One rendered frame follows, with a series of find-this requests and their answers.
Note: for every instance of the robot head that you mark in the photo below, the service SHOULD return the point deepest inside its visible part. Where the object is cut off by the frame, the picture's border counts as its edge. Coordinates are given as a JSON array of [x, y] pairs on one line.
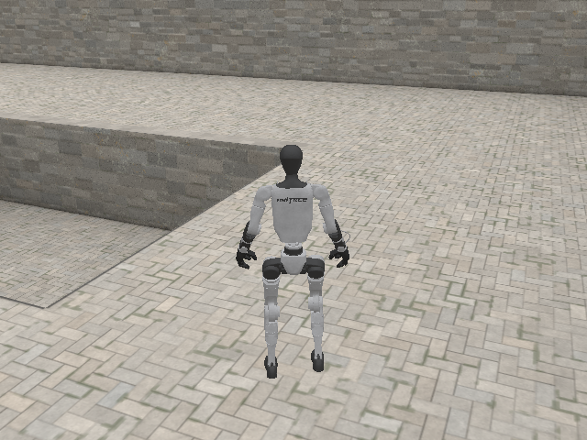
[[291, 158]]

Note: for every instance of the left robot forearm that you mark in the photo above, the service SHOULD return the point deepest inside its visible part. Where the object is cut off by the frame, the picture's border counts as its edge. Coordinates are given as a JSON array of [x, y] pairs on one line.
[[246, 240]]

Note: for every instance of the left robot upper arm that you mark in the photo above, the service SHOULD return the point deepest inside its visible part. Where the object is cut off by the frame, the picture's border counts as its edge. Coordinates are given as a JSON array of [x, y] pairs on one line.
[[257, 209]]

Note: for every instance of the right robot upper arm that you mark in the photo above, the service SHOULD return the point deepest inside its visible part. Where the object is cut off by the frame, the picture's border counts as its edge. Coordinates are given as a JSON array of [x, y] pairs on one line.
[[320, 192]]

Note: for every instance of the right robot forearm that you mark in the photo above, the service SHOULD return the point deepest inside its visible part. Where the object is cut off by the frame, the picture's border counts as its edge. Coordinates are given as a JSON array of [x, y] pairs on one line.
[[338, 239]]

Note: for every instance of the left robot hand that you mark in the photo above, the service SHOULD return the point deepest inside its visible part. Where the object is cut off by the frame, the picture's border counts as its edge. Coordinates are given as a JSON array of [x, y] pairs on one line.
[[240, 256]]

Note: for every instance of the right robot hand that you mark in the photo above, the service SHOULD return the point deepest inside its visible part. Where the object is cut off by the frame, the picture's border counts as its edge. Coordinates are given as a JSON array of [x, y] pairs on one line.
[[337, 255]]

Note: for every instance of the right robot foot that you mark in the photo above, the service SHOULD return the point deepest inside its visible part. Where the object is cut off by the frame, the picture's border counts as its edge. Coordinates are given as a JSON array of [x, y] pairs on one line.
[[318, 364]]

